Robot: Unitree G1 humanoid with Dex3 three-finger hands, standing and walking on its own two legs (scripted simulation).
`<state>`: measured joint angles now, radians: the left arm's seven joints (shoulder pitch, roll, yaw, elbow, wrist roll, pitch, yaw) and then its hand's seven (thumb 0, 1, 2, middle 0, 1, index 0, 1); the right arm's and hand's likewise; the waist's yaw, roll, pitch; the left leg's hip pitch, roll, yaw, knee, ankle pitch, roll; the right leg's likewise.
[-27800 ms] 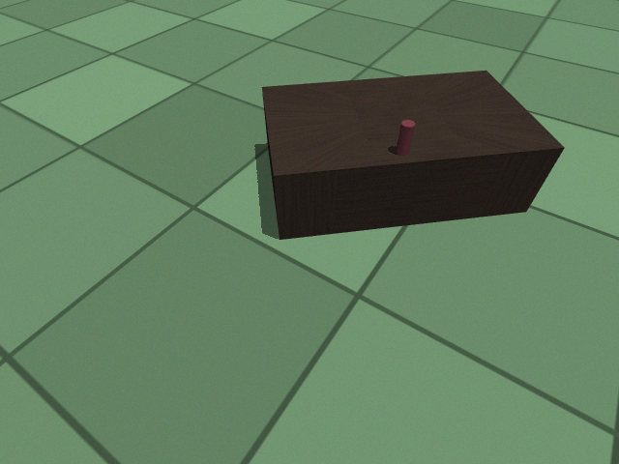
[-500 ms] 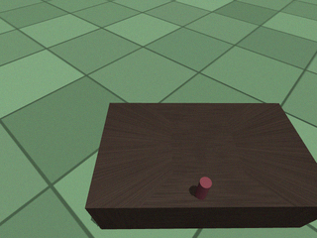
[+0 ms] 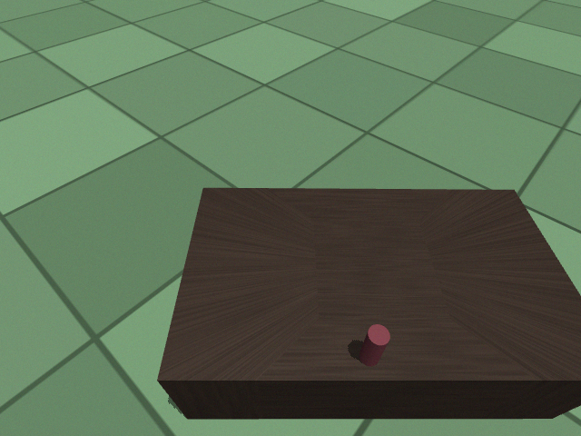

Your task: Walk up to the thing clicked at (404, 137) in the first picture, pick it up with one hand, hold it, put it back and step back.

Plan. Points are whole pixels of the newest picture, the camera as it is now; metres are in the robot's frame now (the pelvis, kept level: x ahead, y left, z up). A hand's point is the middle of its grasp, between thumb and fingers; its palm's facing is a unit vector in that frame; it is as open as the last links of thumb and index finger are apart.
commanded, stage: stand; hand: right
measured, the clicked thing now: (373, 346) +0.40 -0.19 -0.36
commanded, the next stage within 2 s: step back in 0.14 s
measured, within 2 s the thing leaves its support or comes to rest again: neither
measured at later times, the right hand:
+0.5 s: hand out of the picture +0.07 -0.30 -0.19, palm faces -0.03 +0.93 -0.37, open 7.4 cm
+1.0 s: hand out of the picture -0.03 -0.24 -0.15, palm faces -0.13 +0.90 -0.41, open 7.4 cm
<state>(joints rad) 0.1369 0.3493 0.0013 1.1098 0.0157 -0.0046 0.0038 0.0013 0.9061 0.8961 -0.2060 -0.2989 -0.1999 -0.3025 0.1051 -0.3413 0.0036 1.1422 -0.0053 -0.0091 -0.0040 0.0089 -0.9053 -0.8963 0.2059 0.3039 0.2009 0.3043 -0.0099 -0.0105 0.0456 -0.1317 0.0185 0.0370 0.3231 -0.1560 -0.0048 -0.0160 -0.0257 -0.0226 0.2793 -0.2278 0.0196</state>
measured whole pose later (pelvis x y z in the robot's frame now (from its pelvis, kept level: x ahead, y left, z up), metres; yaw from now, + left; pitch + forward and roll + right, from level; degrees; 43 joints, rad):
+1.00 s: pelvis -0.17 +0.00 -0.02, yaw +5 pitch -1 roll -2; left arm 0.13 0.41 0.08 0.85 0.00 0.06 0.04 0.00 0.91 0.90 -0.21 -0.30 -0.20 -0.30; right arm 0.09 -0.35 -0.03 0.87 -0.02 0.05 0.00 0.01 -0.90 -0.90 0.21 0.30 0.20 0.30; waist 0.01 -0.03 0.17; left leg -0.30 0.01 -0.01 0.61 -0.28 0.03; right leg -0.48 0.11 0.12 1.25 -0.54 0.00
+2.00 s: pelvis -0.48 +0.01 -0.02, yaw -2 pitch -2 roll -1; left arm 0.19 0.41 0.07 0.87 0.02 0.07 0.01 0.00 0.91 0.90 -0.21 -0.30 -0.20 -0.30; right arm 0.08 -0.37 -0.04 0.81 -0.03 0.03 -0.01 0.01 -0.90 -0.90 0.21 0.30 0.20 0.30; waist 0.02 -0.02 0.18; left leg -0.39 0.05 0.06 0.59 -0.17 0.04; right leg -0.30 0.03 0.07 0.91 -0.50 0.03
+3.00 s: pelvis -0.65 +0.00 -0.01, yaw +2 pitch -2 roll -1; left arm 0.17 0.38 0.04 1.07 0.02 0.00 -0.02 0.00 0.91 0.90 -0.21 -0.30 -0.20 -0.30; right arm 0.18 -0.33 -0.02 1.06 -0.03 -0.02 0.01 0.01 -0.90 -0.90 0.21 0.30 0.20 0.30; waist 0.02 -0.02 0.05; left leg -0.23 0.00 -0.02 0.52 -0.26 0.00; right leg -0.19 -0.01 0.01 0.49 -0.26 0.02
